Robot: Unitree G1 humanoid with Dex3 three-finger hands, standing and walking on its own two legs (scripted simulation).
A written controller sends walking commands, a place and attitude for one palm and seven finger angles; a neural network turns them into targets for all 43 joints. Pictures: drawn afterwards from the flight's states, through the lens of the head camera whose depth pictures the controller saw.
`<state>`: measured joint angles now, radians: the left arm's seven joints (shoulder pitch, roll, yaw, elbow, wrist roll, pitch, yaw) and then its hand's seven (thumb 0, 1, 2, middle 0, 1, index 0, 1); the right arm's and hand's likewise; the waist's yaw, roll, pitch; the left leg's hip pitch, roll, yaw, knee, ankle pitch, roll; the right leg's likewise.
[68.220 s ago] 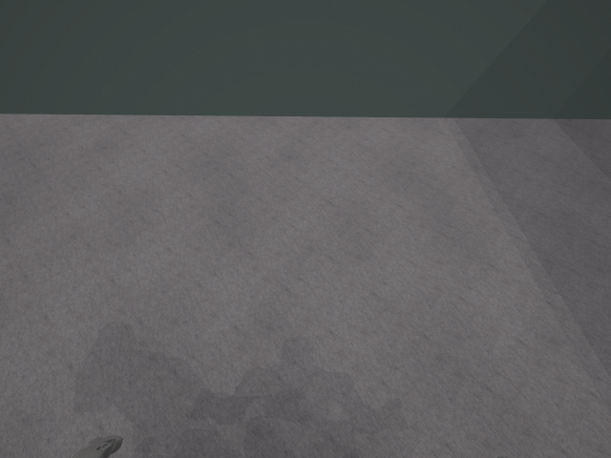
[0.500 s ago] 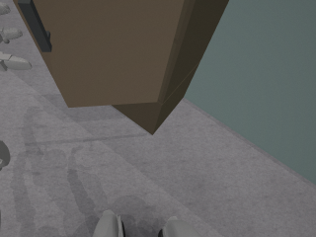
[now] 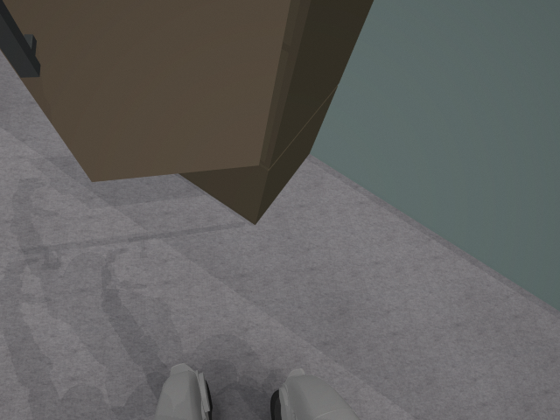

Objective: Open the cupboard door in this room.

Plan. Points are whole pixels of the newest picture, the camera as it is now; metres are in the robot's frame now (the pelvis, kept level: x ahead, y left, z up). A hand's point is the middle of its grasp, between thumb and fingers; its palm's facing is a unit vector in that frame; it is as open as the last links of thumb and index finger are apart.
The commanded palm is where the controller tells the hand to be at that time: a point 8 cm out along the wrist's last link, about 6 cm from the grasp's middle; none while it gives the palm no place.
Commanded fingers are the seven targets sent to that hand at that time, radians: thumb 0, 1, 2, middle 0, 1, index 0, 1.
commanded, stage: move the hooked fingers beside the handle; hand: left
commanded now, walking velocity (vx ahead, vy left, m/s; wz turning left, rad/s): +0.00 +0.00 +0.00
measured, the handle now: (5, 15) +0.60 +0.26 +0.13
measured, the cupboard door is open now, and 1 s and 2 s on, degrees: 45 45 45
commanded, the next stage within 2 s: slide the fingers in behind the handle in 0.38 s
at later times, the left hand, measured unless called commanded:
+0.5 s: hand out of the picture +0.55 +0.31 +0.12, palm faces +0.08 -1.00 +0.02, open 14.0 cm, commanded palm +0.54 +0.34 +0.12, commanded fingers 0.00 -0.50 0.30 -0.30 -1.20 -0.30 -1.20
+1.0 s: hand out of the picture +0.54 +0.28 +0.13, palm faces +0.09 -1.00 +0.02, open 14.0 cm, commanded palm +0.53 +0.31 +0.12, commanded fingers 0.00 -0.50 0.30 -0.30 -1.20 -0.30 -1.20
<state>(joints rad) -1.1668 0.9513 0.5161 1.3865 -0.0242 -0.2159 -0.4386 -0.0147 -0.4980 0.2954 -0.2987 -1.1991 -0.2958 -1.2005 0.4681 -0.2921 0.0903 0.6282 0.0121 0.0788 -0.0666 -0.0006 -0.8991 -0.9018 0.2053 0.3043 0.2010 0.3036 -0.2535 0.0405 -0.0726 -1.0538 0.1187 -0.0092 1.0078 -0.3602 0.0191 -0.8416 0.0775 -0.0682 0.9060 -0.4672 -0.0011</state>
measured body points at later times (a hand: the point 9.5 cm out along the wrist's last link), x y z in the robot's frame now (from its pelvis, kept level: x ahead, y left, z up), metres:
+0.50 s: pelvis +0.01 +0.02 +0.00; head +0.16 +0.08 +0.42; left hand +0.54 +0.37 +0.13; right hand -0.02 -0.24 -0.08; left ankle +0.05 +0.11 -0.67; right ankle -0.03 -0.13 -0.67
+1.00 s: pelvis -0.01 +0.01 +0.00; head +0.13 +0.06 +0.43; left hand +0.53 +0.34 +0.13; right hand -0.05 -0.25 -0.09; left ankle +0.05 +0.11 -0.67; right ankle -0.03 -0.13 -0.67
